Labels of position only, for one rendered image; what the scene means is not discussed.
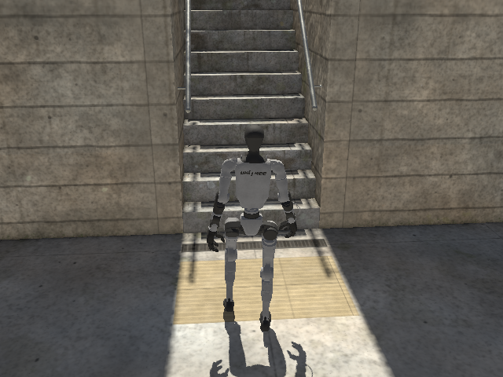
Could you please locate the robot right upper arm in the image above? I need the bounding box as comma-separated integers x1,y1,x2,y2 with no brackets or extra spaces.
270,159,290,202

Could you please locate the robot right forearm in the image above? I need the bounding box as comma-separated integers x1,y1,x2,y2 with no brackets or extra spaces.
281,191,296,224

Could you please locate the robot left hand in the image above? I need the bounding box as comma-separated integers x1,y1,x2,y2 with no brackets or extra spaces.
207,230,225,252

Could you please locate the robot right hand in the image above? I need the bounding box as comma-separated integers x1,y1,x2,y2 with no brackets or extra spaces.
279,221,297,238

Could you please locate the robot torso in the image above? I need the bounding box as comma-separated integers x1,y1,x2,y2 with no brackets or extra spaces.
235,155,271,236

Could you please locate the robot left upper arm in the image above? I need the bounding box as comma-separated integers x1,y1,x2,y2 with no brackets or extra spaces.
218,159,237,203

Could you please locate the left robot foot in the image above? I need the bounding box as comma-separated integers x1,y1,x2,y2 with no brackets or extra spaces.
223,298,234,312

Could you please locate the robot left forearm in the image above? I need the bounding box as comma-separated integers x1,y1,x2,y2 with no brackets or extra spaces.
208,191,225,232

